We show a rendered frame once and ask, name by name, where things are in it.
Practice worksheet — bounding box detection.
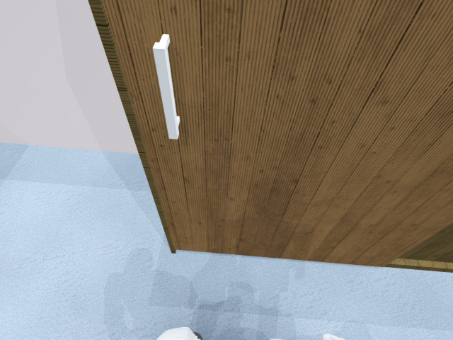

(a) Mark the wardrobe door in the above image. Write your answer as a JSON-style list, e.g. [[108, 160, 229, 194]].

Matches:
[[102, 0, 453, 267], [399, 223, 453, 263]]

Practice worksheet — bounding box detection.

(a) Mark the handle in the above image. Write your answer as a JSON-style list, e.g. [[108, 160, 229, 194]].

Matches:
[[153, 34, 180, 140]]

